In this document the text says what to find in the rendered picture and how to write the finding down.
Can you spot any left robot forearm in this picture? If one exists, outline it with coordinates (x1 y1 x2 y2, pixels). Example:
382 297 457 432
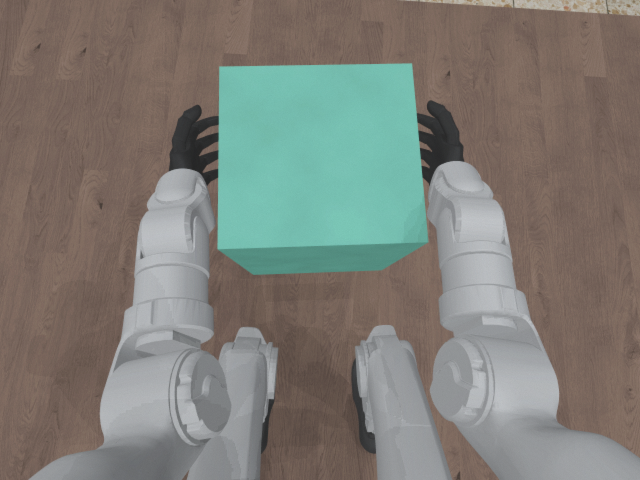
100 168 216 432

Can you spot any right robot shin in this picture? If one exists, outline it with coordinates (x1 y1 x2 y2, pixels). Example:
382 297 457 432
362 325 417 432

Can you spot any right robot hand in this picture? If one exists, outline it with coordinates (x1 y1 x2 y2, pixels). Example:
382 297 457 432
417 100 464 186

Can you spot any robot left upper arm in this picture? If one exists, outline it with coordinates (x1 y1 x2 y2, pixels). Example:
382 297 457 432
28 348 232 480

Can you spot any carton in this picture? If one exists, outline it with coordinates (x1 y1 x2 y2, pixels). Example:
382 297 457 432
218 63 428 275

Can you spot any robot right upper arm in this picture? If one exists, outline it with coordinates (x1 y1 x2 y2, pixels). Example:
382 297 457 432
430 334 640 480

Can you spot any left robot thigh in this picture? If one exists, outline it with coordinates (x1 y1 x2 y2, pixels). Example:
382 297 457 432
187 337 278 480

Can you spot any left robot hand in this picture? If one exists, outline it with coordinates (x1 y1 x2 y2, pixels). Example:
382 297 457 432
169 105 219 185

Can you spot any right robot forearm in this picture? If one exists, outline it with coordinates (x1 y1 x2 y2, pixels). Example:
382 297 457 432
427 161 559 403

